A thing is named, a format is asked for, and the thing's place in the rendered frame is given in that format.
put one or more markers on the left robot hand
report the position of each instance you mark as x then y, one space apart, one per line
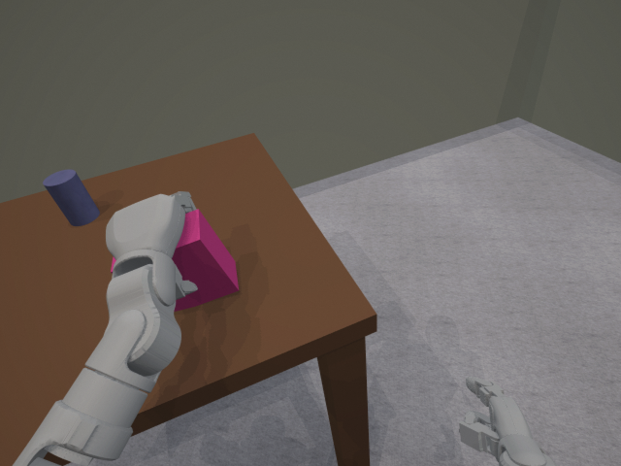
155 223

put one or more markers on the right robot forearm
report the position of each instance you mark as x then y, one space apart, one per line
520 450

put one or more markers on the right robot hand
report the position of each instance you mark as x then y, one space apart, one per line
484 433

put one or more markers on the left robot forearm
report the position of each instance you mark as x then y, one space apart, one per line
142 338

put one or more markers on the sponge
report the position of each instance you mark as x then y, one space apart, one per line
202 259

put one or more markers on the table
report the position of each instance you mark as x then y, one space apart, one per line
296 300

